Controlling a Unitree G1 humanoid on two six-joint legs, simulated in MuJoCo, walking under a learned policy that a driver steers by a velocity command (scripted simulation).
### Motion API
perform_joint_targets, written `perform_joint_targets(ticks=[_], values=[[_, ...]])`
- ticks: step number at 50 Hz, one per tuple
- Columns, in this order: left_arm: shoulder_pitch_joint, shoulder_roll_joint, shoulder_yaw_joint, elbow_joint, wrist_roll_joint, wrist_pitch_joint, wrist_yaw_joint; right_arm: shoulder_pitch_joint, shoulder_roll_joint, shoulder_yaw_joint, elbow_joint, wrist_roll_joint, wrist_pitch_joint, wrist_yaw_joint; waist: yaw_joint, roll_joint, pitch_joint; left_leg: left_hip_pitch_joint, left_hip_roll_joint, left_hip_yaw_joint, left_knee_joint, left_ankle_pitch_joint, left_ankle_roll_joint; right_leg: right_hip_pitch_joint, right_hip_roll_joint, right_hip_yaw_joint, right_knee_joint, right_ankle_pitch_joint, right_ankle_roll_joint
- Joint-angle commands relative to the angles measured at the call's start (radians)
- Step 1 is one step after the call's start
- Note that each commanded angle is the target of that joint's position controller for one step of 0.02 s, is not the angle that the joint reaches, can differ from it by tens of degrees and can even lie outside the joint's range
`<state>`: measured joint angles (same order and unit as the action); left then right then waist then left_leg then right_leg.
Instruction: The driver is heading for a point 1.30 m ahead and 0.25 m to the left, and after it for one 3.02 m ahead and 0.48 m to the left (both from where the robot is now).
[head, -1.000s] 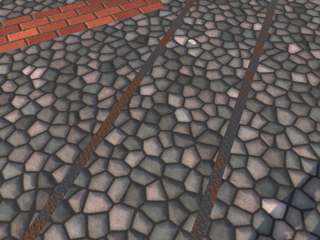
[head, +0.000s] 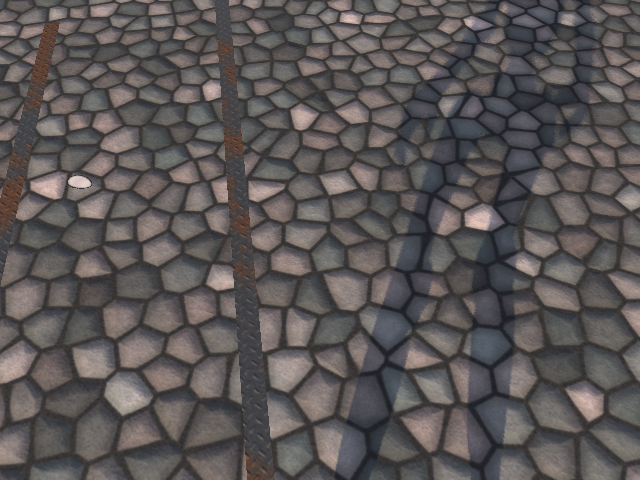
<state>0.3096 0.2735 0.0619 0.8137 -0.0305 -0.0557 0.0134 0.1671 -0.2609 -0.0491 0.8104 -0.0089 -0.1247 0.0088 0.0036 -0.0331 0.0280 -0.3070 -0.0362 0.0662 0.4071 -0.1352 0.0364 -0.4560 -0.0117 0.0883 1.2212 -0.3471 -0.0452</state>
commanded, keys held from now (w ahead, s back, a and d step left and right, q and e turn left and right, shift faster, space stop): w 0.22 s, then w+q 0.78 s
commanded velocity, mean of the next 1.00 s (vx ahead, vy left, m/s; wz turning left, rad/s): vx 0.50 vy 0.00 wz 0.20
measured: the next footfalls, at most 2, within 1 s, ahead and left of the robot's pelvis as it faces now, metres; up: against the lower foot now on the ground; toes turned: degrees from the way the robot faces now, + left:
right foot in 0.36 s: +0.35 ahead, -0.18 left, +0.00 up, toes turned -5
left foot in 0.90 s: +0.61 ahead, +0.10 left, +0.00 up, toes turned +18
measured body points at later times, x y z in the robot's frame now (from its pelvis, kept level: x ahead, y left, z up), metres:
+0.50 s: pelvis +0.27 -0.08 +0.00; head +0.29 -0.09 +0.45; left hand +0.40 +0.18 -0.10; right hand +0.32 -0.35 -0.14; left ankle +0.19 +0.09 -0.64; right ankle +0.31 -0.17 -0.74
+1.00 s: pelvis +0.52 +0.00 -0.02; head +0.56 +0.02 +0.43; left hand +0.51 +0.29 -0.14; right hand +0.75 -0.21 -0.12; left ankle +0.57 +0.08 -0.74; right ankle +0.40 -0.19 -0.63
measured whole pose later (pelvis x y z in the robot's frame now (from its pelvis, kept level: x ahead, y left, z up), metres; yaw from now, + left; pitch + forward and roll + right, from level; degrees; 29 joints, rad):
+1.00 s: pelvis +0.52 +0.00 -0.02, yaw +18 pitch +1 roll -1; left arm 0.26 0.28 0.06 0.83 -0.03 -0.10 0.01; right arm 0.14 -0.28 -0.08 0.73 0.02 -0.05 0.05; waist 0.01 0.00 0.07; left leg -0.45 -0.07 0.05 0.63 -0.21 0.11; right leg -0.29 -0.06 -0.01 1.22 -0.45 0.01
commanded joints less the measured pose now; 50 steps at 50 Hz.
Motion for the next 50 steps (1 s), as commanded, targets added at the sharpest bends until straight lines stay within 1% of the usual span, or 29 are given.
perform_joint_targets(ticks=[1, 4, 8, 10, 13, 15, 16, 17, 18, 19, 20, 21, 22, 23, 24, 25, 28, 32, 36, 40, 42, 43, 44, 45, 46, 47, 48, 49, 50], values=[[0.038, 0.022, 0.009, -0.074, -0.001, 0.002, -0.005, 0.042, -0.082, -0.022, -0.016, 0.000, -0.017, 0.007, 0.002, 0.098, -0.045, 0.149, 0.279, -0.266, -0.256, 0.049, 0.176, -0.165, -0.110, 0.033, -0.014, 0.057, 0.002], [-0.034, 0.012, 0.000, -0.113, 0.013, 0.004, -0.003, 0.076, -0.121, -0.034, 0.019, 0.007, -0.024, 0.012, 0.000, 0.069, -0.011, 0.154, 0.294, -0.203, -0.293, 0.133, 0.209, -0.238, -0.117, 0.042, -0.145, 0.125, 0.010], [-0.164, 0.011, -0.015, -0.152, 0.021, -0.019, -0.025, 0.093, -0.150, -0.037, 0.036, 0.020, -0.005, 0.006, -0.029, 0.070, 0.006, 0.177, 0.254, -0.090, -0.290, 0.199, 0.181, -0.218, -0.115, -0.032, -0.410, 0.326, 0.014], [-0.241, 0.007, -0.022, -0.172, 0.017, -0.025, -0.036, 0.133, -0.166, -0.036, 0.050, 0.028, 0.005, 0.005, -0.061, 0.078, 0.017, 0.179, 0.245, -0.062, -0.274, 0.176, 0.164, -0.171, -0.094, -0.080, -0.509, 0.364, 0.017], [-0.323, 0.027, -0.020, -0.216, 0.008, -0.030, -0.047, 0.201, -0.182, -0.034, 0.083, 0.041, 0.024, 0.008, -0.079, 0.099, 0.041, 0.246, 0.287, -0.100, -0.239, 0.151, 0.152, -0.152, -0.073, -0.093, -0.603, 0.289, 0.003], [-0.300, 0.058, -0.008, -0.223, 0.007, -0.039, -0.051, 0.201, -0.198, -0.036, 0.091, 0.045, 0.039, 0.005, -0.043, 0.120, 0.031, 0.282, 0.310, -0.130, -0.178, 0.200, 0.135, -0.084, -0.045, -0.102, -0.668, 0.224, -0.018], [-0.222, 0.083, 0.007, -0.204, 0.012, -0.043, -0.050, 0.178, -0.207, -0.035, 0.089, 0.046, 0.045, 0.003, 0.014, 0.123, -0.009, 0.270, 0.293, -0.115, -0.089, 0.315, 0.115, 0.042, -0.014, -0.123, -0.716, 0.237, -0.033], [-0.068, 0.136, 0.037, -0.155, 0.018, -0.044, -0.042, 0.178, -0.186, -0.026, 0.087, 0.041, 0.047, 0.001, 0.085, 0.104, -0.104, 0.214, 0.239, -0.076, 0.095, 0.416, 0.086, 0.266, 0.005, -0.129, -0.728, 0.252, -0.057], [0.130, 0.225, 0.067, -0.123, 0.033, -0.040, -0.025, 0.166, -0.125, 0.000, 0.054, 0.017, 0.040, 0.001, 0.163, 0.000, -0.264, 0.009, 0.172, -0.023, 0.419, 0.195, 0.037, 0.576, -0.189, 0.069, -0.707, 0.276, -0.123], [0.172, 0.302, 0.077, -0.117, 0.047, -0.032, -0.022, 0.289, 0.007, 0.035, 0.039, 0.022, 0.021, 0.005, 0.096, -0.262, -0.396, -0.352, 0.013, -0.048, 0.763, -0.408, -0.015, 0.851, -0.433, 0.516, -0.823, 0.133, -0.260], [0.181, 0.199, 0.053, -0.117, 0.046, -0.037, -0.025, 0.251, -0.105, 0.006, 0.060, 0.051, 0.010, 0.004, 0.133, -0.148, -0.381, -0.436, 0.040, -0.194, 0.900, -0.433, -0.006, 0.791, -0.425, 0.587, -0.894, 0.060, -0.249], [0.113, 0.152, 0.036, -0.118, 0.036, -0.042, -0.027, 0.179, -0.145, -0.011, 0.032, 0.070, 0.008, 0.003, 0.108, -0.125, -0.240, -0.492, 0.084, -0.186, 0.918, -0.344, 0.006, 0.679, -0.393, 0.420, -0.904, 0.106, -0.206], [0.032, 0.112, 0.023, -0.122, 0.030, -0.046, -0.031, 0.139, -0.135, -0.012, 0.025, 0.059, 0.015, -0.004, 0.074, -0.076, -0.174, -0.461, 0.129, -0.166, 0.879, -0.255, 0.002, 0.555, -0.348, 0.296, -0.930, 0.177, -0.180], [-0.027, 0.076, 0.015, -0.121, 0.030, -0.051, -0.036, 0.123, -0.126, -0.018, 0.025, 0.042, 0.026, -0.009, 0.043, -0.070, -0.116, -0.423, 0.156, -0.166, 0.829, -0.190, -0.002, 0.453, -0.303, 0.196, -0.968, 0.220, -0.160], [-0.060, 0.056, 0.012, -0.116, 0.036, -0.059, -0.038, 0.147, -0.111, -0.022, 0.031, 0.041, 0.043, -0.008, 0.010, -0.093, -0.094, -0.362, 0.176, -0.173, 0.802, -0.143, -0.006, 0.383, -0.277, 0.122, -1.006, 0.249, -0.146], [-0.073, 0.047, 0.014, -0.106, 0.040, -0.067, -0.038, 0.161, -0.088, -0.021, 0.035, 0.045, 0.057, -0.006, -0.005, -0.083, -0.081, -0.327, 0.177, -0.169, 0.792, -0.113, -0.008, 0.344, -0.263, 0.074, -1.036, 0.281, -0.145], [-0.063, 0.068, 0.027, -0.070, 0.046, -0.081, -0.025, 0.131, -0.054, -0.022, 0.015, 0.043, 0.082, -0.005, -0.022, -0.038, -0.031, -0.368, 0.174, -0.184, 0.742, -0.035, -0.017, 0.320, -0.260, -0.047, -1.076, 0.404, -0.147], [-0.034, 0.095, 0.037, -0.035, 0.047, -0.072, -0.004, 0.032, -0.043, -0.022, -0.026, 0.034, 0.084, 0.008, -0.003, -0.025, 0.015, -0.429, 0.161, -0.181, 0.543, 0.128, -0.024, 0.359, -0.253, -0.159, -1.096, 0.406, -0.132], [0.010, 0.131, 0.048, -0.009, 0.038, -0.058, 0.009, -0.113, -0.025, -0.009, -0.083, 0.026, 0.079, 0.035, 0.050, -0.003, 0.064, -0.431, 0.153, -0.097, 0.366, 0.198, -0.006, 0.416, -0.271, -0.240, -1.097, 0.404, -0.118], [0.049, 0.151, 0.056, 0.019, 0.020, -0.032, 0.009, -0.199, -0.029, -0.007, -0.143, 0.032, 0.078, 0.058, 0.069, -0.009, 0.085, -0.445, 0.134, -0.031, 0.279, 0.088, 0.033, 0.538, -0.299, -0.286, -1.027, 0.496, -0.098], [0.029, 0.179, 0.062, 0.016, 0.014, -0.019, 0.012, -0.178, -0.051, -0.019, -0.160, 0.034, 0.080, 0.064, 0.035, -0.038, 0.045, -0.346, 0.081, 0.029, 0.261, -0.007, 0.068, 0.561, -0.299, -0.316, -0.926, 0.783, -0.077], [0.017, 0.196, 0.066, 0.012, 0.010, -0.012, 0.015, -0.127, -0.072, -0.031, -0.158, 0.036, 0.083, 0.063, 0.000, -0.062, 0.001, -0.259, 0.041, 0.060, 0.267, -0.059, 0.089, 0.564, -0.295, -0.326, -0.835, 0.961, -0.066], [-0.002, 0.209, 0.068, 0.008, 0.007, -0.003, 0.017, -0.015, -0.109, -0.053, -0.136, 0.040, 0.085, 0.060, -0.067, -0.068, -0.063, -0.113, -0.007, 0.082, 0.243, -0.079, 0.117, 0.543, -0.278, -0.342, -0.677, 1.078, -0.051], [-0.013, 0.205, 0.063, 0.002, 0.002, 0.000, 0.019, 0.150, -0.173, -0.089, -0.093, 0.040, 0.087, 0.046, -0.153, -0.042, -0.150, 0.146, -0.048, 0.066, 0.166, -0.013, 0.156, 0.434, -0.234, -0.360, -0.446, 1.012, -0.014], [0.009, 0.131, 0.038, -0.026, 0.037, -0.012, 0.019, 0.258, -0.277, -0.119, -0.069, 0.037, 0.096, 0.021, -0.160, 0.140, -0.224, 0.436, 0.142, -0.238, 0.147, 0.036, 0.219, 0.133, -0.169, -0.348, -0.108, 0.433, 0.036], [0.062, 0.031, 0.006, -0.083, 0.036, -0.051, 0.008, 0.198, -0.340, -0.119, -0.107, 0.030, 0.082, 0.024, -0.051, 0.299, -0.356, 0.681, 0.363, -0.866, -0.045, -0.165, 0.427, -0.236, 0.057, -0.149, 0.208, -0.249, 0.086], [-0.062, 0.123, 0.021, -0.105, -0.003, -0.091, -0.006, 0.229, -0.252, -0.093, -0.109, 0.023, 0.071, 0.032, -0.128, 0.154, -0.366, 0.679, 0.373, -0.883, -0.141, -0.192, 0.387, -0.342, 0.014, 0.021, 0.250, -0.206, 0.059], [-0.112, 0.127, 0.021, -0.125, -0.024, -0.104, -0.011, 0.199, -0.197, -0.080, -0.103, 0.023, 0.060, 0.033, -0.108, 0.131, -0.236, 0.577, 0.342, -0.721, -0.129, -0.129, 0.343, -0.391, -0.029, 0.008, 0.197, -0.121, 0.033], [-0.111, 0.118, 0.020, -0.111, -0.004, -0.106, -0.003, 0.126, -0.159, -0.068, -0.115, 0.030, 0.054, 0.033, -0.055, 0.035, -0.146, 0.410, 0.289, -0.584, -0.121, -0.016, 0.299, -0.339, -0.078, 0.005, 0.102, -0.043, 0.027]])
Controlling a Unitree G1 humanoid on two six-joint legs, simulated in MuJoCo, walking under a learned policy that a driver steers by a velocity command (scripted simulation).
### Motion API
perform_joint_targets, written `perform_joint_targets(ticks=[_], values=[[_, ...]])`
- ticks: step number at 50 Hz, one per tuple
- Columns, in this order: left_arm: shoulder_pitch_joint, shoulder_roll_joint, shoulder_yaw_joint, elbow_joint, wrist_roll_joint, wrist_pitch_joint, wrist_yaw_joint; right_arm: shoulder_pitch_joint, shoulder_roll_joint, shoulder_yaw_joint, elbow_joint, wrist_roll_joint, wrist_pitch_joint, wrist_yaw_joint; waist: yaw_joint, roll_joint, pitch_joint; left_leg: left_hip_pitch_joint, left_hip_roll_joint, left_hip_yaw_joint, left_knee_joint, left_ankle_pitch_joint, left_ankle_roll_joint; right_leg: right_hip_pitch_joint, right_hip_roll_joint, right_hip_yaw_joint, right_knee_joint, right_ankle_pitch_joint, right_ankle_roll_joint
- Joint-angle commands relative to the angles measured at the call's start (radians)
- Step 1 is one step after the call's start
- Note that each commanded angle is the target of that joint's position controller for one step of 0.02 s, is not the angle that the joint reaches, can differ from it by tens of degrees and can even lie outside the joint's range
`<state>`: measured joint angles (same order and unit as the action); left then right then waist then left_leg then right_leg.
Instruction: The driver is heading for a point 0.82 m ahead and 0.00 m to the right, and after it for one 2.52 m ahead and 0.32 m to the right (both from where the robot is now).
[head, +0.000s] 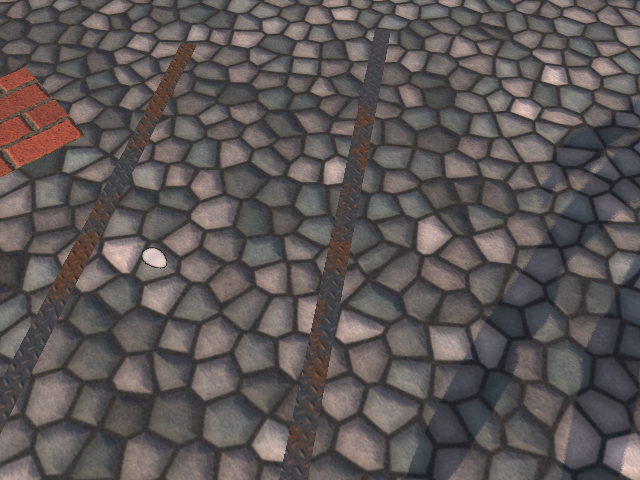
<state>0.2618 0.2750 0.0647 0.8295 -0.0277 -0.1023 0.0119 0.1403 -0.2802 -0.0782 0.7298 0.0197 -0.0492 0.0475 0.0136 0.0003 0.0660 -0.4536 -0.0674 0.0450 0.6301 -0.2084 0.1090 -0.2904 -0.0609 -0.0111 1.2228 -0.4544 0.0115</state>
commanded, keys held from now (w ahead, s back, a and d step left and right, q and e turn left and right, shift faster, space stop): w+q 0.32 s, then w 0.40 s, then w+e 0.28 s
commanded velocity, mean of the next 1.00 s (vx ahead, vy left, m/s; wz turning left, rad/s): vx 0.50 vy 0.00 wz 0.25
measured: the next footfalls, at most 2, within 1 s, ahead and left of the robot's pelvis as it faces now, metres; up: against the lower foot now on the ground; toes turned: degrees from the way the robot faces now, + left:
right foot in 0.40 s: +0.42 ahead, -0.10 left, +0.00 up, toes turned +17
left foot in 0.90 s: +0.59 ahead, +0.21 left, +0.00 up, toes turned +14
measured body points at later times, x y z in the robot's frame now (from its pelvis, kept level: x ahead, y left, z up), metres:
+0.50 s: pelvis +0.29 -0.03 +0.01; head +0.31 -0.03 +0.46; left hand +0.40 +0.27 -0.07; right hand +0.42 -0.28 -0.11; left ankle +0.12 +0.06 -0.64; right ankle +0.38 -0.11 -0.72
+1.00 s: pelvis +0.52 +0.09 +0.01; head +0.54 +0.11 +0.46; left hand +0.47 +0.36 -0.12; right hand +0.78 -0.10 -0.06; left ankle +0.56 +0.20 -0.72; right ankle +0.43 -0.09 -0.64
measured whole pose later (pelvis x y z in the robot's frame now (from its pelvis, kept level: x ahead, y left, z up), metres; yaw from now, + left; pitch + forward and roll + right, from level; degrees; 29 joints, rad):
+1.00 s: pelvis +0.52 +0.09 +0.01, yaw +12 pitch +2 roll +0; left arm 0.39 0.29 0.05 0.85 -0.03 -0.06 0.00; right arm 0.10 -0.24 -0.04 0.65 0.00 -0.10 0.02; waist 0.05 -0.03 0.02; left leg -0.40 0.01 0.04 0.53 -0.18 0.02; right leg -0.34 -0.01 0.07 1.07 -0.44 -0.02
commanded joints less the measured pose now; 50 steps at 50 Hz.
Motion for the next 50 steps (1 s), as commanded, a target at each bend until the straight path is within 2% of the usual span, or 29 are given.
perform_joint_targets(ticks=[1, 2, 5, 8, 11, 14, 16, 18, 19, 20, 21, 22, 23, 24, 25, 26, 27, 29, 32, 35, 40, 42, 44, 45, 46, 47, 48, 49, 50], values=[[-0.056, 0.129, 0.027, -0.117, 0.022, -0.051, 0.007, 0.089, -0.103, -0.029, -0.050, -0.002, -0.024, -0.009, -0.026, 0.002, -0.154, 0.434, 0.279, -0.472, -0.350, 0.152, 0.199, -0.427, -0.061, 0.104, 0.014, 0.109, -0.026], [-0.035, 0.133, 0.033, -0.113, 0.030, -0.036, 0.005, 0.060, -0.087, -0.021, -0.068, -0.010, -0.024, -0.013, 0.001, 0.013, -0.139, 0.356, 0.251, -0.427, -0.374, 0.204, 0.191, -0.366, -0.076, 0.107, -0.023, 0.140, -0.019], [-0.050, 0.097, 0.027, -0.134, 0.045, -0.006, 0.005, 0.087, -0.122, -0.031, -0.066, -0.007, -0.032, -0.029, 0.013, 0.016, -0.119, 0.255, 0.220, -0.354, -0.403, 0.352, 0.201, -0.332, -0.064, 0.078, -0.145, 0.205, 0.024], [-0.170, 0.070, 0.015, -0.174, 0.047, -0.001, 0.006, 0.139, -0.144, -0.036, -0.054, 0.000, -0.026, -0.049, -0.024, 0.039, -0.086, 0.227, 0.174, -0.299, -0.399, 0.344, 0.163, -0.353, -0.028, 0.063, -0.359, 0.377, 0.050], [-0.275, 0.050, 0.003, -0.199, 0.036, -0.010, -0.009, 0.179, -0.144, -0.035, -0.046, 0.005, -0.015, -0.058, -0.070, 0.081, -0.075, 0.217, 0.144, -0.290, -0.378, 0.230, 0.120, -0.289, 0.024, 0.055, -0.581, 0.524, 0.048], [-0.340, 0.072, 0.006, -0.224, 0.022, -0.023, -0.025, 0.223, -0.149, -0.036, -0.032, 0.009, -0.007, -0.061, -0.095, 0.097, -0.067, 0.262, 0.175, -0.361, -0.334, 0.170, 0.112, -0.257, 0.052, 0.068, -0.676, 0.532, 0.036], [-0.340, 0.097, 0.015, -0.231, 0.021, -0.034, -0.035, 0.232, -0.144, -0.036, -0.030, 0.010, 0.000, -0.066, -0.086, 0.105, -0.071, 0.321, 0.199, -0.426, -0.279, 0.148, 0.102, -0.236, 0.062, 0.085, -0.727, 0.475, 0.017], [-0.276, 0.114, 0.024, -0.217, 0.020, -0.043, -0.040, 0.217, -0.141, -0.036, -0.030, 0.004, 0.004, -0.069, -0.052, 0.140, -0.083, 0.361, 0.222, -0.453, -0.227, 0.201, 0.085, -0.169, 0.058, 0.072, -0.747, 0.412, -0.015], [-0.195, 0.127, 0.034, -0.195, 0.026, -0.049, -0.036, 0.203, -0.124, -0.030, -0.034, 0.002, 0.004, -0.068, -0.008, 0.142, -0.113, 0.359, 0.193, -0.437, -0.162, 0.294, 0.066, -0.058, 0.070, 0.047, -0.792, 0.421, -0.043], [-0.083, 0.159, 0.047, -0.177, 0.041, -0.053, -0.031, 0.195, -0.083, -0.014, -0.044, -0.006, 0.001, -0.063, 0.045, 0.116, -0.209, 0.312, 0.141, -0.389, 0.003, 0.331, 0.035, 0.141, 0.005, 0.093, -0.776, 0.429, -0.092], [0.070, 0.222, 0.061, -0.163, 0.051, -0.051, -0.027, 0.247, -0.035, 0.005, -0.059, -0.026, -0.005, -0.063, 0.073, -0.038, -0.359, 0.120, 0.047, -0.298, 0.301, 0.096, -0.013, 0.443, -0.174, 0.315, -0.738, 0.424, -0.182], [0.152, 0.258, 0.075, -0.102, 0.044, -0.037, -0.040, 0.389, -0.009, 0.015, -0.053, 0.015, -0.015, -0.062, 0.024, -0.376, -0.419, -0.212, -0.050, -0.225, 0.578, -0.378, -0.069, 0.659, -0.340, 0.772, -0.880, 0.154, -0.323], [0.129, 0.160, 0.052, -0.118, 0.017, -0.035, -0.042, 0.333, -0.110, -0.001, -0.034, 0.027, -0.017, -0.063, 0.055, -0.220, -0.306, -0.325, 0.017, -0.272, 0.682, -0.341, -0.071, 0.593, -0.324, 0.794, -0.931, -0.071, -0.292], [0.068, 0.113, 0.037, -0.126, 0.016, -0.026, -0.038, 0.203, -0.144, -0.009, -0.057, 0.018, -0.015, -0.061, 0.071, -0.113, -0.173, -0.349, 0.051, -0.239, 0.690, -0.246, -0.070, 0.458, -0.284, 0.634, -0.942, -0.036, -0.251], [0.018, 0.102, 0.027, -0.134, 0.028, -0.019, -0.037, 0.136, -0.130, -0.006, -0.074, 0.000, -0.016, -0.060, 0.051, -0.039, -0.107, -0.317, 0.085, -0.204, 0.655, -0.180, -0.070, 0.328, -0.243, 0.523, -0.962, 0.088, -0.236], [-0.011, 0.088, 0.020, -0.129, 0.033, -0.016, -0.037, 0.109, -0.113, -0.006, -0.086, -0.012, -0.020, -0.056, 0.026, -0.033, -0.070, -0.290, 0.117, -0.192, 0.593, -0.134, -0.070, 0.245, -0.208, 0.451, -0.983, 0.188, -0.236], [-0.023, 0.077, 0.014, -0.127, 0.039, -0.018, -0.035, 0.122, -0.096, -0.005, -0.086, -0.011, -0.021, -0.051, 0.000, -0.064, -0.072, -0.237, 0.145, -0.178, 0.546, -0.107, -0.070, 0.195, -0.176, 0.390, -1.003, 0.258, -0.225], [-0.012, 0.077, 0.012, -0.110, 0.030, -0.022, -0.036, 0.140, -0.062, 0.002, -0.079, -0.008, -0.018, -0.047, -0.013, -0.096, -0.083, -0.204, 0.157, -0.139, 0.477, -0.093, -0.080, 0.162, -0.149, 0.312, -1.032, 0.358, -0.235], [0.018, 0.128, 0.025, -0.085, 0.021, -0.020, -0.029, 0.056, -0.035, 0.017, -0.109, -0.017, -0.020, -0.047, 0.005, -0.075, -0.065, -0.232, 0.175, -0.110, 0.311, -0.002, -0.103, 0.155, -0.155, 0.240, -1.069, 0.460, -0.253], [0.048, 0.149, 0.026, -0.064, 0.013, -0.008, -0.024, -0.035, -0.018, 0.028, -0.124, -0.014, -0.028, -0.039, 0.037, -0.073, -0.056, -0.189, 0.162, -0.083, 0.119, 0.155, -0.108, 0.156, -0.128, 0.157, -1.077, 0.483, -0.226], [0.141, 0.163, 0.024, -0.019, -0.002, 0.016, -0.022, -0.171, -0.033, 0.024, -0.167, -0.001, -0.045, -0.019, 0.075, -0.080, -0.023, -0.102, 0.109, -0.066, -0.063, 0.205, -0.108, 0.188, -0.148, 0.176, -1.023, 0.472, -0.208], [0.138, 0.181, 0.029, -0.015, -0.004, 0.027, -0.016, -0.161, -0.060, 0.014, -0.172, 0.001, -0.055, -0.013, 0.048, -0.094, -0.028, -0.047, 0.098, -0.075, -0.119, 0.155, -0.091, 0.218, -0.171, 0.214, -0.978, 0.474, -0.189], [0.115, 0.183, 0.028, -0.016, -0.003, 0.035, -0.010, -0.025, -0.104, -0.011, -0.133, -0.005, -0.062, -0.020, -0.038, -0.089, -0.097, 0.180, 0.070, -0.050, -0.186, 0.138, -0.057, 0.189, -0.134, 0.193, -0.840, 0.610, -0.153], [0.105, 0.144, 0.013, -0.027, 0.008, 0.032, -0.011, 0.121, -0.155, -0.033, -0.103, -0.018, -0.063, -0.031, -0.108, -0.064, -0.203, 0.417, 0.140, -0.104, -0.163, 0.157, -0.017, 0.089, -0.076, 0.149, -0.642, 0.592, -0.116], [0.136, 0.055, -0.014, -0.061, 0.027, 0.020, -0.010, 0.274, -0.242, -0.054, -0.090, -0.042, -0.055, -0.043, -0.144, 0.117, -0.366, 0.778, 0.388, -0.392, -0.141, 0.136, 0.075, -0.222, 0.040, 0.063, -0.280, 0.283, -0.051], [0.210, 0.034, -0.024, -0.066, 0.002, 0.006, -0.008, 0.310, -0.231, -0.050, -0.071, -0.036, -0.044, -0.039, -0.121, 0.322, -0.461, 0.859, 0.513, -0.721, -0.265, -0.046, 0.164, -0.427, 0.090, 0.105, -0.051, -0.139, -0.033], [0.159, 0.132, 0.005, -0.063, -0.019, 0.007, -0.007, 0.273, -0.156, -0.029, -0.068, -0.024, -0.043, -0.037, -0.126, 0.200, -0.330, 0.750, 0.473, -0.659, -0.304, -0.157, 0.136, -0.502, 0.035, 0.152, 0.049, -0.086, -0.032], [0.089, 0.143, 0.010, -0.081, -0.019, 0.012, -0.008, 0.214, -0.118, -0.015, -0.070, -0.017, -0.043, -0.036, -0.109, 0.154, -0.218, 0.622, 0.438, -0.518, -0.329, -0.143, 0.107, -0.517, -0.002, 0.126, 0.050, -0.001, -0.036], [0.058, 0.131, 0.012, -0.086, -0.007, 0.020, -0.007, 0.147, -0.091, -0.006, -0.067, -0.022, -0.046, -0.031, -0.075, 0.103, -0.151, 0.497, 0.395, -0.425, -0.370, -0.079, 0.093, -0.480, -0.033, 0.115, 0.016, 0.072, -0.032]])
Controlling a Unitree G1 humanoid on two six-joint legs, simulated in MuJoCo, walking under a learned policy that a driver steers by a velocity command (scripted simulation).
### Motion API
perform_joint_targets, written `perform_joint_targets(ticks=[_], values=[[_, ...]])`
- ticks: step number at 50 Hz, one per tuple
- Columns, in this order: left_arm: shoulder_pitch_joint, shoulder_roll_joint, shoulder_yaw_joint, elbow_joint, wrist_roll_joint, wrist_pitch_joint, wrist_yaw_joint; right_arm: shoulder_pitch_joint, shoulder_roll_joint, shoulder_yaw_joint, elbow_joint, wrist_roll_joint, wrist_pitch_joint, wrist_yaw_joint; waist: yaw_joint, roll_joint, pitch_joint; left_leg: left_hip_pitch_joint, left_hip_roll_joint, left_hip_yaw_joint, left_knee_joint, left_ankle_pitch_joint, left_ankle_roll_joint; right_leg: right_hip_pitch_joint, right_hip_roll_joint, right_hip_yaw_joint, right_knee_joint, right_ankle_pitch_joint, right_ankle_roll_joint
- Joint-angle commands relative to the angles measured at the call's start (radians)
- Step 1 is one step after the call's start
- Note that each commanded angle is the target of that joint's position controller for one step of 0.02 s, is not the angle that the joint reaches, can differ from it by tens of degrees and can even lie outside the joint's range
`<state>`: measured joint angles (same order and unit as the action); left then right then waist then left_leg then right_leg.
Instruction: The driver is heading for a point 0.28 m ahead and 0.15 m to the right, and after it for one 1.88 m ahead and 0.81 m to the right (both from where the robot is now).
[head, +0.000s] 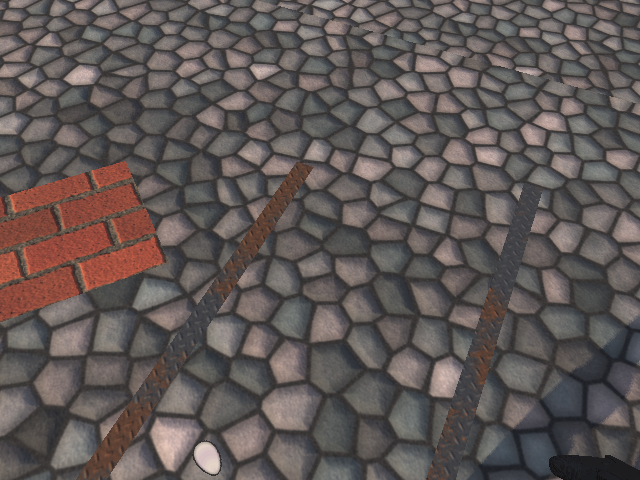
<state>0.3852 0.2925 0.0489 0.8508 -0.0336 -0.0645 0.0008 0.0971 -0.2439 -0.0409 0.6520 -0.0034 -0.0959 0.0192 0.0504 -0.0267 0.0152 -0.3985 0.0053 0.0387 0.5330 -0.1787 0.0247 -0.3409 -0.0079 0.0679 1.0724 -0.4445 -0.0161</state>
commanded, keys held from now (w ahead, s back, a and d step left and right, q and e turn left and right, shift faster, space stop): w+e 0.18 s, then e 0.82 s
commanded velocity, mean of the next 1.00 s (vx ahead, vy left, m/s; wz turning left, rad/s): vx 0.21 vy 0.00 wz -0.54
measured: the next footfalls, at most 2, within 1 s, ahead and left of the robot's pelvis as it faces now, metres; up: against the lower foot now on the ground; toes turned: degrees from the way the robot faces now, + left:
right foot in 0.40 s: +0.33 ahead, -0.16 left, +0.00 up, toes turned -15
left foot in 0.88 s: +0.41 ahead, +0.04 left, +0.00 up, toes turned -36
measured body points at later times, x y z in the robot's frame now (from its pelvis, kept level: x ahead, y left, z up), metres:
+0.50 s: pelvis +0.21 -0.05 -0.01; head +0.26 -0.08 +0.43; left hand +0.46 +0.15 -0.10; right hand +0.24 -0.36 -0.13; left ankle +0.13 +0.12 -0.63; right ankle +0.29 -0.15 -0.73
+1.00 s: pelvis +0.29 -0.03 +0.01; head +0.33 -0.03 +0.45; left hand +0.59 +0.12 -0.09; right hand +0.25 -0.34 -0.08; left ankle +0.38 +0.06 -0.73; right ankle +0.23 -0.13 -0.66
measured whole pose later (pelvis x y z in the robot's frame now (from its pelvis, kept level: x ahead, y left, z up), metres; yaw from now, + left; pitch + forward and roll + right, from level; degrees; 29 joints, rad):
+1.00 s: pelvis +0.29 -0.03 +0.01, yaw -35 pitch +2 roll -1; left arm 0.18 0.34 0.09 0.61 -0.01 0.05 0.02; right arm 0.17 -0.27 -0.06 0.72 -0.02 -0.01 -0.03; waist -0.01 -0.04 0.02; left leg -0.30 0.01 -0.02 0.50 -0.23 0.00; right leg -0.55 0.13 0.12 1.06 -0.44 0.04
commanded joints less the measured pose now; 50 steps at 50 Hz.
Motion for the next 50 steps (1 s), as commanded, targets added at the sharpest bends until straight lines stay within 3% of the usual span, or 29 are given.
perform_joint_targets(ticks=[1, 3, 5, 9, 12, 15, 18, 19, 20, 21, 22, 23, 24, 25, 26, 27, 29, 31, 36, 40, 42, 43, 44, 45, 46, 47, 48, 49, 50], values=[[-0.067, 0.103, 0.033, -0.106, 0.007, -0.006, 0.004, 0.141, -0.098, -0.036, 0.014, -0.003, -0.006, 0.000, -0.080, 0.141, -0.059, 0.356, 0.288, -0.337, -0.309, -0.043, 0.168, -0.389, -0.111, 0.042, 0.126, 0.111, -0.001], [-0.043, 0.062, 0.030, -0.101, 0.003, 0.019, 0.000, 0.098, -0.094, -0.040, 0.029, -0.007, -0.020, 0.000, -0.042, 0.150, -0.026, 0.254, 0.261, -0.222, -0.367, 0.060, 0.164, -0.319, -0.126, 0.037, 0.103, 0.171, 0.010], [-0.068, 0.049, 0.031, -0.118, 0.006, 0.032, 0.000, 0.099, -0.113, -0.050, 0.050, -0.010, -0.030, -0.005, -0.032, 0.115, -0.006, 0.239, 0.263, -0.142, -0.391, 0.161, 0.171, -0.344, -0.129, 0.046, 0.073, 0.237, 0.022], [-0.158, 0.032, 0.025, -0.153, 0.011, 0.030, -0.014, 0.127, -0.145, -0.061, 0.088, -0.011, -0.025, -0.020, -0.052, 0.082, 0.017, 0.281, 0.248, -0.005, -0.401, 0.243, 0.159, -0.375, -0.123, 0.035, -0.127, 0.419, 0.028], [-0.273, 0.011, 0.013, -0.198, 0.026, 0.023, -0.037, 0.128, -0.176, -0.066, 0.100, -0.005, -0.007, -0.035, -0.085, 0.070, 0.057, 0.268, 0.230, 0.103, -0.356, 0.419, 0.133, -0.301, -0.094, -0.054, -0.320, 0.511, 0.019], [-0.315, 0.029, 0.021, -0.242, 0.025, 0.027, -0.058, 0.156, -0.211, -0.076, 0.116, 0.015, 0.017, -0.045, -0.094, 0.095, 0.032, 0.352, 0.256, 0.129, -0.273, 0.542, 0.110, -0.260, -0.067, -0.096, -0.405, 0.458, -0.005], [-0.211, 0.093, 0.053, -0.243, 0.031, 0.035, -0.066, 0.127, -0.244, -0.090, 0.106, 0.042, 0.042, -0.056, -0.023, 0.126, -0.046, 0.409, 0.257, 0.144, -0.052, 0.774, 0.071, -0.115, 0.012, -0.150, -0.466, 0.326, -0.061], [-0.091, 0.136, 0.079, -0.213, 0.031, 0.034, -0.059, 0.115, -0.230, -0.085, 0.101, 0.047, 0.048, -0.057, 0.042, 0.093, -0.107, 0.374, 0.216, 0.166, 0.127, 0.742, 0.038, 0.045, 0.055, -0.160, -0.554, 0.404, -0.093], [-0.006, 0.217, 0.106, -0.201, 0.034, 0.038, -0.034, 0.163, -0.196, -0.072, 0.094, 0.022, 0.043, -0.053, 0.071, -0.028, -0.175, 0.192, 0.149, 0.178, 0.398, 0.444, -0.029, 0.281, -0.019, -0.029, -0.585, 0.755, -0.142], [-0.048, 0.313, 0.110, -0.227, 0.043, 0.045, -0.014, 0.270, -0.072, -0.033, 0.065, -0.048, 0.033, -0.038, -0.054, -0.285, -0.262, -0.182, -0.016, 0.128, 0.772, -0.527, -0.101, 0.577, -0.273, 0.344, -0.476, 1.259, -0.306], [-0.047, 0.281, 0.096, -0.278, 0.051, 0.035, -0.026, 0.292, -0.137, -0.031, 0.070, -0.017, 0.021, -0.024, -0.002, -0.178, -0.506, -0.239, -0.052, -0.116, 0.928, -0.566, -0.099, 0.642, -0.388, 0.611, -0.589, 1.058, -0.435], [-0.089, 0.221, 0.084, -0.286, 0.044, 0.031, -0.034, 0.173, -0.191, -0.046, 0.052, 0.020, 0.024, -0.022, 0.028, -0.058, -0.416, -0.288, -0.009, -0.148, 0.917, -0.455, -0.079, 0.564, -0.327, 0.498, -0.641, 0.890, -0.386], [-0.143, 0.181, 0.074, -0.281, 0.023, 0.032, -0.031, 0.120, -0.180, -0.043, 0.034, 0.018, 0.031, -0.032, 0.001, -0.007, -0.284, -0.324, 0.022, -0.129, 0.838, -0.360, -0.071, 0.433, -0.273, 0.405, -0.665, 0.745, -0.329], [-0.186, 0.151, 0.064, -0.285, 0.015, 0.037, -0.024, 0.104, -0.176, -0.043, 0.043, 0.002, 0.043, -0.047, -0.026, 0.024, -0.203, -0.301, 0.053, -0.130, 0.769, -0.305, -0.075, 0.302, -0.235, 0.356, -0.694, 0.666, -0.292], [-0.219, 0.141, 0.060, -0.293, 0.022, 0.043, -0.017, 0.112, -0.185, -0.048, 0.040, -0.004, 0.058, -0.054, -0.059, 0.002, -0.168, -0.236, 0.063, -0.137, 0.713, -0.271, -0.073, 0.186, -0.207, 0.324, -0.721, 0.632, -0.275], [-0.237, 0.145, 0.060, -0.302, 0.037, 0.047, -0.014, 0.124, -0.184, -0.050, 0.042, -0.007, 0.070, -0.055, -0.079, -0.022, -0.156, -0.179, 0.054, -0.129, 0.678, -0.250, -0.073, 0.109, -0.187, 0.305, -0.739, 0.625, -0.265], [-0.243, 0.158, 0.066, -0.304, 0.045, 0.048, -0.005, 0.138, -0.153, -0.043, 0.048, -0.012, 0.078, -0.060, -0.090, -0.041, -0.164, -0.136, 0.033, -0.115, 0.582, -0.227, -0.086, 0.055, -0.160, 0.267, -0.738, 0.682, -0.261], [-0.228, 0.173, 0.072, -0.299, 0.038, 0.054, 0.009, 0.115, -0.138, -0.036, 0.044, -0.014, 0.082, -0.065, -0.080, -0.043, -0.181, -0.136, 0.018, -0.121, 0.498, -0.193, -0.102, 0.056, -0.149, 0.269, -0.730, 0.650, -0.255], [-0.241, 0.172, 0.072, -0.312, 0.030, 0.085, 0.031, 0.035, -0.133, -0.034, 0.022, -0.003, 0.091, -0.059, -0.050, -0.094, -0.148, -0.109, -0.007, -0.145, 0.324, -0.105, -0.109, 0.020, -0.105, 0.334, -0.751, 0.246, -0.206], [-0.221, 0.167, 0.073, -0.314, 0.030, 0.098, 0.027, 0.017, -0.141, -0.038, 0.010, 0.004, 0.070, -0.046, -0.029, -0.135, -0.136, -0.045, -0.032, -0.146, 0.172, -0.147, -0.089, 0.065, -0.108, 0.412, -0.714, 0.262, -0.195], [-0.233, 0.161, 0.071, -0.319, 0.021, 0.105, 0.027, 0.054, -0.142, -0.045, 0.017, 0.008, 0.059, -0.037, -0.054, -0.142, -0.136, 0.040, -0.041, -0.130, 0.011, -0.102, -0.064, 0.079, -0.091, 0.438, -0.672, 0.319, -0.174], [-0.236, 0.152, 0.068, -0.321, 0.014, 0.109, 0.029, 0.090, -0.152, -0.052, 0.028, 0.006, 0.055, -0.033, -0.076, -0.132, -0.133, 0.128, -0.023, -0.124, -0.116, -0.014, -0.045, 0.051, -0.060, 0.426, -0.636, 0.310, -0.144], [-0.205, 0.113, 0.057, -0.323, 0.015, 0.111, 0.029, 0.120, -0.212, -0.068, 0.028, -0.010, 0.057, -0.036, -0.067, -0.032, -0.155, 0.250, 0.134, -0.237, -0.175, 0.026, 0.012, -0.042, 0.000, 0.357, -0.517, 0.146, -0.091], [-0.178, 0.088, 0.053, -0.350, 0.007, 0.104, 0.025, 0.090, -0.303, -0.088, 0.029, -0.035, 0.072, -0.041, -0.008, 0.285, -0.105, 0.297, 0.333, -0.468, -0.216, 0.214, 0.161, -0.258, 0.173, 0.125, -0.323, -0.116, -0.024], [-0.189, 0.175, 0.078, -0.343, 0.028, 0.089, 0.022, 0.076, -0.250, -0.081, 0.008, -0.050, 0.070, -0.040, -0.043, 0.292, -0.105, 0.252, 0.424, -0.569, -0.234, 0.290, 0.255, -0.305, 0.131, 0.094, -0.069, -0.176, 0.027], [-0.176, 0.213, 0.095, -0.319, 0.022, 0.090, 0.018, 0.035, -0.200, -0.067, -0.013, -0.041, 0.070, -0.047, -0.030, 0.202, -0.101, 0.233, 0.383, -0.475, -0.211, 0.299, 0.234, -0.293, 0.099, 0.099, 0.047, -0.111, 0.045], [-0.153, 0.197, 0.096, -0.292, 0.018, 0.102, 0.021, -0.005, -0.169, -0.059, -0.021, -0.026, 0.073, -0.051, -0.014, 0.155, -0.083, 0.224, 0.312, -0.370, -0.192, 0.284, 0.184, -0.289, 0.087, 0.080, 0.097, -0.057, 0.064], [-0.143, 0.174, 0.092, -0.281, 0.021, 0.114, 0.025, -0.018, -0.151, -0.053, -0.026, -0.010, 0.075, -0.055, -0.019, 0.148, -0.070, 0.236, 0.275, -0.308, -0.183, 0.276, 0.160, -0.309, 0.080, 0.067, 0.151, -0.008, 0.082], [-0.141, 0.142, 0.082, -0.280, 0.018, 0.122, 0.022, -0.014, -0.146, -0.048, -0.026, -0.005, 0.080, -0.058, -0.024, 0.149, -0.058, 0.234, 0.255, -0.257, -0.185, 0.297, 0.158, -0.313, 0.073, 0.050, 0.178, 0.018, 0.095]])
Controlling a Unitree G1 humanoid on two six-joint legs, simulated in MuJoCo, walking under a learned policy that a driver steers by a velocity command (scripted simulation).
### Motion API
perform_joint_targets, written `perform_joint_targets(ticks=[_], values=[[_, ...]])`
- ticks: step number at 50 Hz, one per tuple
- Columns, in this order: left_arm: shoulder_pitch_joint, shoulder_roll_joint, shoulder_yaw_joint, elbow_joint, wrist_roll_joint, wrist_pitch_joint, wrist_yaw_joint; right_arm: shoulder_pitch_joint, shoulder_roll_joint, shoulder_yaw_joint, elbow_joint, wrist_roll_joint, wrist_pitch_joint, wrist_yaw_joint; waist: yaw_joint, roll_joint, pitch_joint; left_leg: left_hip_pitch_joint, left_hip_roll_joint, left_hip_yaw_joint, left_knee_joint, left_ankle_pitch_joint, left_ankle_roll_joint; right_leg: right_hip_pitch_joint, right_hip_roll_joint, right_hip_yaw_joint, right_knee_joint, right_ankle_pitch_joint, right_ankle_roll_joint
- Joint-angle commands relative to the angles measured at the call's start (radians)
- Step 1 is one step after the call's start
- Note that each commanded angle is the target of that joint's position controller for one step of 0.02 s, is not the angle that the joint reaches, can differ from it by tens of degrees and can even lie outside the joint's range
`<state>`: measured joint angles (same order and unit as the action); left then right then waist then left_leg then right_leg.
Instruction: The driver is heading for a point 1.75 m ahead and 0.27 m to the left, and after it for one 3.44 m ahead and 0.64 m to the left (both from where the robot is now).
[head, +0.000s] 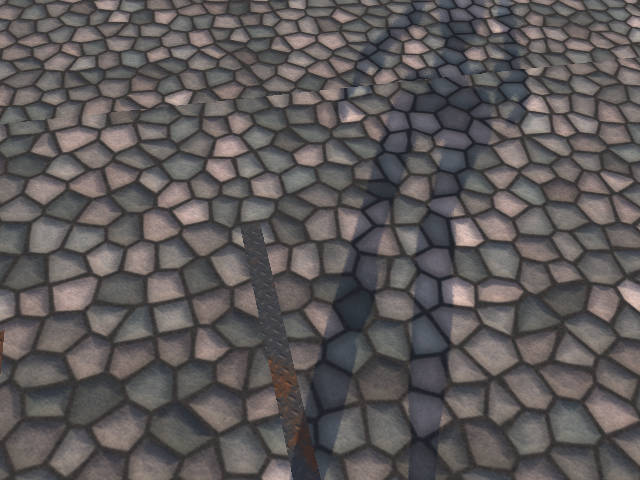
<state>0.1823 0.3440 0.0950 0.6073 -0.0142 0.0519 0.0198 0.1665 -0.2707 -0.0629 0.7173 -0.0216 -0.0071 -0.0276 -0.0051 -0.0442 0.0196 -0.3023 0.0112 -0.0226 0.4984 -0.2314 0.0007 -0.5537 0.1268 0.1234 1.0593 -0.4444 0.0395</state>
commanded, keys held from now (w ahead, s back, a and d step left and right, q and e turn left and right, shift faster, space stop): e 0.04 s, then no key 0.28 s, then q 0.32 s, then w+q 0.36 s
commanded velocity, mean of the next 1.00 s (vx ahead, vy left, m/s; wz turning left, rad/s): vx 0.09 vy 0.00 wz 0.11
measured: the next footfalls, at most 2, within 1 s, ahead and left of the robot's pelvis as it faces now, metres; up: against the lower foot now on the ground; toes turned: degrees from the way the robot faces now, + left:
right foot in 0.26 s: +0.02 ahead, -0.14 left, +0.00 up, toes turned -5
left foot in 0.68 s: +0.00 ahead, +0.08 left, +0.00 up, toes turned +3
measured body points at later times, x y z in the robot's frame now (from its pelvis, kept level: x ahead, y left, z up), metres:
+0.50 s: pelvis +0.00 -0.03 +0.00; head +0.01 -0.05 +0.45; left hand +0.20 +0.18 -0.09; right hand +0.07 -0.33 -0.12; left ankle -0.01 +0.11 -0.71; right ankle -0.02 -0.14 -0.74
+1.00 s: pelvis +0.05 +0.01 +0.02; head +0.06 +0.05 +0.46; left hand +0.19 +0.31 -0.09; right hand +0.13 -0.27 -0.08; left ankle -0.04 +0.08 -0.74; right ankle +0.20 -0.16 -0.68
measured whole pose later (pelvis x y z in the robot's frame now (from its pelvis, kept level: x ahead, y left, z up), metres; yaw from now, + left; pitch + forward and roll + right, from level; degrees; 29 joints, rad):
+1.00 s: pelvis +0.05 +0.01 +0.02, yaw +11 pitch +2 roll -3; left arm 0.08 0.32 0.10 0.75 -0.01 -0.07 -0.01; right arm 0.41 -0.27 -0.05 0.74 0.02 -0.04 -0.03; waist -0.05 -0.03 0.00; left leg -0.07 -0.03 -0.14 0.29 -0.25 0.07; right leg -0.55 -0.02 0.09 0.67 -0.07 0.07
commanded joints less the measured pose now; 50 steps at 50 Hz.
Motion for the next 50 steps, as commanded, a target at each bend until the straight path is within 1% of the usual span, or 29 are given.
perform_joint_targets(ticks=[1, 2, 4, 6, 8, 10, 12, 13, 14, 15, 16, 17, 19, 21, 22, 25, 29, 32, 33, 34, 35, 36, 37, 38, 39, 40, 41, 44, 50], values=[[0.045, 0.070, 0.029, -0.045, -0.007, 0.009, 0.000, -0.074, -0.123, -0.027, -0.089, 0.010, -0.003, -0.014, 0.022, 0.175, -0.051, 0.135, 0.225, -0.147, -0.162, 0.344, 0.182, -0.097, -0.070, -0.040, 0.163, 0.044, 0.048], [0.012, 0.056, 0.022, -0.060, -0.012, 0.008, -0.001, -0.055, -0.129, -0.029, -0.086, 0.006, 0.003, -0.017, 0.003, 0.193, -0.049, 0.164, 0.218, -0.121, -0.167, 0.339, 0.187, -0.106, -0.081, -0.065, 0.112, 0.063, 0.055], [-0.044, 0.029, 0.008, -0.085, -0.008, 0.003, -0.004, -0.008, -0.148, -0.036, -0.072, 0.004, 0.012, -0.018, -0.034, 0.217, -0.071, 0.221, 0.231, -0.114, -0.157, 0.371, 0.207, -0.079, -0.100, -0.076, -0.011, 0.048, 0.064], [-0.054, 0.009, -0.005, -0.094, 0.001, -0.002, -0.011, -0.009, -0.176, -0.044, -0.068, 0.010, 0.017, -0.012, -0.039, 0.236, -0.098, 0.215, 0.245, -0.093, -0.143, 0.399, 0.215, 0.024, -0.117, -0.098, -0.144, 0.009, 0.055], [-0.049, 0.017, -0.006, -0.091, 0.002, -0.003, -0.015, -0.012, -0.195, -0.050, -0.062, 0.021, 0.017, -0.001, -0.042, 0.255, -0.107, 0.196, 0.262, -0.093, -0.136, 0.420, 0.223, 0.114, -0.115, -0.129, -0.257, 0.004, 0.040], [-0.024, 0.028, -0.002, -0.077, 0.001, -0.002, -0.019, -0.012, -0.199, -0.048, -0.051, 0.036, 0.016, 0.006, -0.032, 0.255, -0.106, 0.192, 0.267, -0.100, -0.111, 0.407, 0.218, 0.188, -0.106, -0.146, -0.400, 0.062, 0.017], [0.039, 0.018, -0.002, -0.042, 0.005, -0.004, -0.024, -0.018, -0.177, -0.037, -0.035, 0.054, 0.015, 0.009, 0.010, 0.228, -0.097, 0.133, 0.237, -0.071, -0.055, 0.366, 0.167, 0.348, -0.087, -0.169, -0.677, 0.269, -0.033], [0.044, 0.043, 0.000, -0.046, 0.010, -0.005, -0.019, 0.034, -0.144, -0.024, -0.012, 0.047, 0.007, 0.013, 0.005, 0.172, -0.117, 0.052, 0.208, -0.043, -0.017, 0.261, 0.096, 0.481, -0.134, -0.095, -0.730, 0.392, -0.062], [0.066, 0.112, 0.009, -0.059, 0.019, -0.003, -0.006, 0.049, -0.072, 0.002, -0.027, -0.003, -0.004, 0.023, -0.022, -0.060, -0.178, -0.092, 0.122, 0.049, 0.173, -0.041, -0.002, 0.633, -0.343, 0.150, -0.708, 0.693, -0.120], [0.014, 0.106, -0.001, -0.055, 0.045, -0.013, -0.012, -0.001, -0.063, 0.008, -0.058, -0.003, -0.007, 0.018, -0.019, -0.225, -0.144, -0.155, 0.060, 0.046, 0.204, -0.334, -0.049, 0.492, -0.466, 0.245, -0.699, 0.707, -0.278], [-0.009, 0.056, -0.012, -0.064, 0.051, -0.030, -0.018, -0.045, -0.130, -0.008, -0.055, 0.005, -0.002, 0.009, 0.023, -0.151, -0.113, -0.150, 0.075, 0.009, 0.296, -0.353, -0.071, 0.451, -0.434, 0.228, -0.725, 0.619, -0.310], [-0.026, 0.009, -0.030, -0.040, 0.058, -0.046, -0.018, -0.031, -0.132, -0.013, -0.038, 0.016, 0.003, 0.012, 0.006, -0.139, -0.108, -0.145, 0.082, -0.013, 0.325, -0.330, -0.076, 0.441, -0.400, 0.173, -0.731, 0.577, -0.283], [-0.076, 0.016, -0.029, -0.021, 0.043, -0.064, -0.017, 0.018, -0.128, -0.017, 0.006, 0.016, 0.020, 0.007, -0.007, -0.125, -0.081, -0.123, 0.088, -0.024, 0.331, -0.252, -0.090, 0.417, -0.359, 0.098, -0.724, 0.584, -0.236], [-0.093, 0.013, -0.031, 0.000, 0.044, -0.067, -0.011, 0.049, -0.114, -0.014, 0.024, 0.025, 0.025, 0.011, -0.020, -0.107, -0.077, -0.060, 0.073, -0.010, 0.333, -0.214, -0.096, 0.376, -0.337, 0.030, -0.706, 0.669, -0.231], [-0.095, 0.028, -0.024, 0.005, 0.042, -0.062, -0.007, 0.041, -0.119, -0.014, 0.019, 0.032, 0.026, 0.012, -0.013, -0.106, -0.072, -0.065, 0.063, 0.003, 0.329, -0.212, -0.094, 0.384, -0.339, 0.019, -0.696, 0.673, -0.239], [-0.077, 0.066, -0.006, 0.022, 0.030, -0.041, 0.007, 0.013, -0.128, -0.017, -0.005, 0.042, 0.031, 0.011, 0.019, -0.095, -0.059, -0.111, 0.048, 0.024, 0.335, -0.246, -0.083, 0.423, -0.387, 0.043, -0.682, 0.658, -0.277], [-0.095, 0.076, 0.005, 0.034, 0.020, -0.023, 0.018, 0.025, -0.116, -0.016, -0.022, 0.044, 0.041, 0.018, 0.019, -0.085, -0.063, -0.108, 0.045, 0.049, 0.309, -0.251, -0.058, 0.445, -0.434, 0.049, -0.670, 0.669, -0.291], [-0.139, 0.080, 0.011, 0.041, 0.002, -0.014, 0.025, 0.082, -0.108, -0.018, -0.016, 0.041, 0.042, 0.033, -0.024, -0.084, -0.077, -0.001, 0.016, 0.096, 0.122, -0.109, -0.013, 0.415, -0.413, -0.015, -0.607, 0.625, -0.238], [-0.122, 0.076, 0.013, 0.053, -0.008, -0.012, 0.025, 0.122, -0.114, -0.022, -0.005, 0.036, 0.040, 0.035, -0.037, -0.062, -0.089, 0.074, -0.005, 0.096, 0.010, -0.016, 0.023, 0.372, -0.378, -0.054, -0.569, 0.427, -0.189], [-0.095, 0.038, 0.008, 0.061, -0.001, -0.014, 0.020, 0.175, -0.164, -0.038, 0.007, 0.030, 0.038, 0.027, -0.035, 0.079, -0.083, 0.190, 0.068, -0.067, -0.097, 0.026, 0.085, 0.223, -0.298, -0.143, -0.400, 0.159, -0.105], [-0.165, -0.025, -0.012, -0.004, 0.036, -0.027, 0.013, 0.230, -0.301, -0.075, 0.004, 0.047, 0.027, 0.017, -0.038, 0.348, -0.049, 0.307, 0.308, -0.488, -0.188, -0.042, 0.261, -0.108, -0.104, -0.251, -0.117, -0.169, -0.002], [-0.254, 0.010, -0.004, -0.029, 0.015, -0.053, 0.007, 0.258, -0.279, -0.062, -0.016, 0.007, -0.002, 0.029, -0.107, 0.281, -0.052, 0.291, 0.382, -0.695, -0.314, -0.278, 0.369, -0.224, -0.089, -0.074, 0.028, -0.234, -0.019], [-0.251, 0.052, 0.011, -0.019, -0.015, -0.071, -0.003, 0.210, -0.226, -0.048, -0.023, -0.002, -0.024, 0.029, -0.074, 0.207, 0.008, 0.275, 0.356, -0.638, -0.338, -0.426, 0.327, -0.265, -0.142, -0.030, 0.051, -0.125, -0.044], [-0.222, 0.070, 0.020, 0.006, -0.016, -0.083, -0.008, 0.166, -0.204, -0.042, -0.030, 0.016, -0.035, 0.021, -0.044, 0.165, 0.041, 0.264, 0.309, -0.561, -0.333, -0.448, 0.273, -0.268, -0.165, -0.033, 0.030, -0.019, -0.054], [-0.209, 0.075, 0.024, 0.024, -0.002, -0.091, -0.009, 0.148, -0.187, -0.035, -0.036, 0.032, -0.037, 0.012, -0.038, 0.150, 0.045, 0.273, 0.275, -0.503, -0.337, -0.407, 0.239, -0.268, -0.177, -0.036, -0.010, 0.064, -0.049], [-0.203, 0.069, 0.026, 0.034, 0.011, -0.100, -0.011, 0.149, -0.178, -0.029, -0.038, 0.034, -0.037, 0.004, -0.032, 0.152, 0.040, 0.269, 0.240, -0.450, -0.345, -0.350, 0.217, -0.232, -0.182, -0.037, -0.051, 0.141, -0.039], [-0.200, 0.055, 0.024, 0.041, 0.013, -0.109, -0.015, 0.166, -0.174, -0.027, -0.039, 0.031, -0.038, -0.001, -0.032, 0.148, 0.032, 0.269, 0.213, -0.412, -0.353, -0.285, 0.208, -0.204, -0.170, -0.050, -0.078, 0.207, -0.028], [-0.203, 0.031, 0.019, 0.053, 0.012, -0.130, -0.021, 0.214, -0.176, -0.030, -0.038, 0.030, -0.049, -0.006, -0.041, 0.137, 0.015, 0.295, 0.180, -0.336, -0.350, -0.111, 0.205, -0.177, -0.151, -0.059, -0.211, 0.332, 0.002], [-0.282, 0.018, 0.003, 0.033, -0.001, -0.152, -0.036, 0.261, -0.206, -0.045, -0.032, 0.044, -0.041, -0.006, -0.081, 0.186, 0.053, 0.210, 0.157, -0.317, -0.320, -0.063, 0.208, -0.068, -0.125, -0.059, -0.466, 0.399, 0.044]])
